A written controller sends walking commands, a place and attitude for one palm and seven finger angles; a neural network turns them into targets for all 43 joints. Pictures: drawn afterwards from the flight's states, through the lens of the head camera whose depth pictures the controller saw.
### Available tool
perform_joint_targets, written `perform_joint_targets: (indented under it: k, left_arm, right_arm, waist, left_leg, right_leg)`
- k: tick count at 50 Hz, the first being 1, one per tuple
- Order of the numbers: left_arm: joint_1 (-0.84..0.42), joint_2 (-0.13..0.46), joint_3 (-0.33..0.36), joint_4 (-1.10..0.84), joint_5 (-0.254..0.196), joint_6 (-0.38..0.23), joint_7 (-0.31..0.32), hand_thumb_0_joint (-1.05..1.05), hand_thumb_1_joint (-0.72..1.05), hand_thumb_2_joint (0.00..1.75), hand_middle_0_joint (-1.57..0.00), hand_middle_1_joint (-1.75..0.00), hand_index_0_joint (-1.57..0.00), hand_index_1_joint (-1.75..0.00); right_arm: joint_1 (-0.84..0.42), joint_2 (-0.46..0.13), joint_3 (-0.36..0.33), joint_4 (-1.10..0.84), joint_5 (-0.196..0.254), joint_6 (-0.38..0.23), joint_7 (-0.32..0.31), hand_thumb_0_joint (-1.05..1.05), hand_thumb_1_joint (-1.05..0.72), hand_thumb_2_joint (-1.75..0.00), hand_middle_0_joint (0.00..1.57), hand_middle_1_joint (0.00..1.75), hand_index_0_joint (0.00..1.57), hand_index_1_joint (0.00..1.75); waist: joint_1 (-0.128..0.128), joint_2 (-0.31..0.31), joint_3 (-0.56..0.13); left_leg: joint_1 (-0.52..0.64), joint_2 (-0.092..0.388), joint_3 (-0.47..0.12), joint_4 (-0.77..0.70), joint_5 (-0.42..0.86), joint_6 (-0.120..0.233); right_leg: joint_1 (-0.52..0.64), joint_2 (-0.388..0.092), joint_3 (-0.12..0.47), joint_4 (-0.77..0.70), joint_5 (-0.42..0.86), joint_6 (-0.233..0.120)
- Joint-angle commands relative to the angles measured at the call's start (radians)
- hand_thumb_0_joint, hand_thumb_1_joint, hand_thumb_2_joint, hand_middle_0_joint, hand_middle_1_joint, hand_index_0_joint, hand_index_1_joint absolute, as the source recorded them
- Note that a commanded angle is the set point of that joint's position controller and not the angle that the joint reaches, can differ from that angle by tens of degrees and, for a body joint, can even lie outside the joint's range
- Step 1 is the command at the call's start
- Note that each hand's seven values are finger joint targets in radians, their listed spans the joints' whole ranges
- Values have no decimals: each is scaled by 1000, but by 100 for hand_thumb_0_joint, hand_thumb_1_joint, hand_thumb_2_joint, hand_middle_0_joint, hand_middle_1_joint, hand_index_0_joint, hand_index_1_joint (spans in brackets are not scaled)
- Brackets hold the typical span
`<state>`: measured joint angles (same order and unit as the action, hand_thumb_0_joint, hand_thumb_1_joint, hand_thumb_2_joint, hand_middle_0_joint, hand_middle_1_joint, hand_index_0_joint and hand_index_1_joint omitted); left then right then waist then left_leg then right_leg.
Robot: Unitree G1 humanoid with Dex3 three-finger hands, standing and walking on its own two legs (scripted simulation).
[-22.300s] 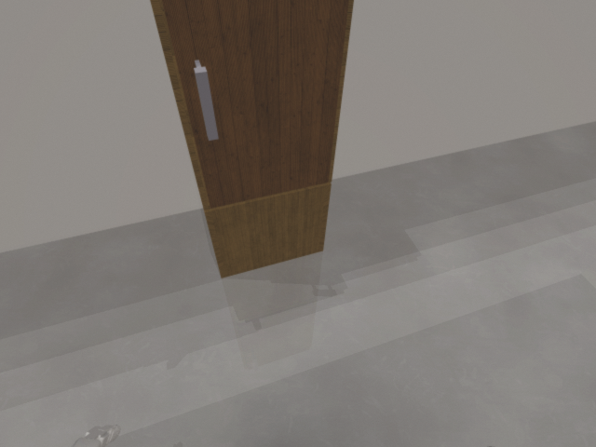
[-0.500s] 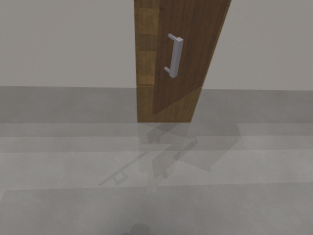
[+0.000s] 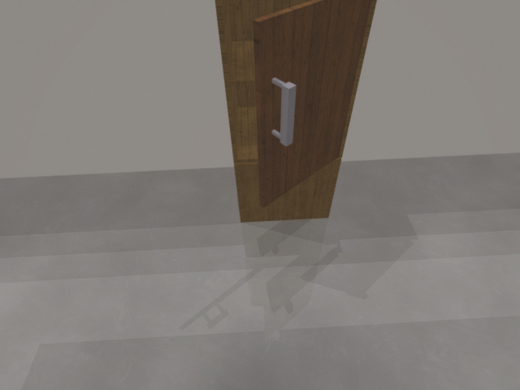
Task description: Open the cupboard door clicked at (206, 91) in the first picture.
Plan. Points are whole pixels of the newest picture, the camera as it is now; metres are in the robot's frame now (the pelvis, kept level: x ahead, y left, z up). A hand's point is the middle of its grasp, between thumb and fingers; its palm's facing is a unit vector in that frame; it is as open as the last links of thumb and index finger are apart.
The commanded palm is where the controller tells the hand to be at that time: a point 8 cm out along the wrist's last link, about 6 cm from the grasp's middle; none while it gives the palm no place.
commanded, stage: let the arm hang, fingers relaxed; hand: left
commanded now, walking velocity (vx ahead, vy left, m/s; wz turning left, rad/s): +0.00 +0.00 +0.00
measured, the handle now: (281, 112) +0.75 -0.01 +0.02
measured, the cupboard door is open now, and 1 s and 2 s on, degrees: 38 38 38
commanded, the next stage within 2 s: look to check the result in 0.22 s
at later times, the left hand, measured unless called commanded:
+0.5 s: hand out of the picture +0.04 +0.20 -0.17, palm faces +0.00 -0.96 -0.28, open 7.4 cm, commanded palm none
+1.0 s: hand out of the picture +0.08 +0.22 -0.16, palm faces -0.02 -0.95 -0.31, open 7.4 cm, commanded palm none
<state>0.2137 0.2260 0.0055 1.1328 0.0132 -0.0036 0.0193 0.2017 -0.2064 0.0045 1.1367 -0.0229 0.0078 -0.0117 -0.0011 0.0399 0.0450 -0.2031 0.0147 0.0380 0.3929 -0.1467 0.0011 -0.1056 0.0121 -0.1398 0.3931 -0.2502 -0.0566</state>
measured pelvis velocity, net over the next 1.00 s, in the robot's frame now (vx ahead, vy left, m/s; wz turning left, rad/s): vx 0.03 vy -0.01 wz -0.02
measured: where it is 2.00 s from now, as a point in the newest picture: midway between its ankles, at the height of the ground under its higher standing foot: outside the picture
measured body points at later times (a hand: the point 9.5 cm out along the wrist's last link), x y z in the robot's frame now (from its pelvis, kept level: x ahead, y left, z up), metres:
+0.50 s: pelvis +0.02 -0.01 +0.00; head +0.03 -0.02 +0.45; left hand +0.04 +0.25 -0.15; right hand +0.05 -0.26 -0.16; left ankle +0.04 +0.12 -0.74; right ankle -0.02 -0.08 -0.74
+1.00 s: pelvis +0.03 -0.01 +0.00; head +0.05 -0.02 +0.45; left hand +0.08 +0.27 -0.14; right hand +0.08 -0.28 -0.15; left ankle +0.04 +0.12 -0.74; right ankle -0.02 -0.08 -0.74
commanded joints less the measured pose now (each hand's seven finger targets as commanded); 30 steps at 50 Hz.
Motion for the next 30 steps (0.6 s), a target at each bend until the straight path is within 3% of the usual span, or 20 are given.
perform_joint_targets:
  k: [1,14,30]
  left_arm:
    - [35,145,30,-26,-4,-18,7,0,90,90,-20,-30,-20,-30]
    - [13,155,39,-30,-5,-27,9,0,90,90,-20,-30,-20,-30]
    - [-5,192,40,-30,-4,-29,8,0,90,90,-20,-30,-20,-30]
  right_arm:
    - [26,-129,-20,-22,2,-14,-10,0,-90,-90,20,30,20,30]
    - [8,-152,-26,-24,4,-21,-18,0,-90,-90,20,30,20,30]
    - [-20,-197,-32,-34,9,-19,-18,0,-90,-90,20,30,20,30]
  waist:
    - [0,-44,22]
    - [-3,-25,-21]
    - [-4,-43,-29]
  left_leg:
    - [12,96,-101,-65,65,27]
    - [51,101,-93,-60,129,22]
    - [81,109,-93,-65,134,24]
  right_leg:
    - [-62,-154,157,-125,31,-8]
    - [0,-161,154,-130,185,-2]
    - [3,-160,154,-146,207,6]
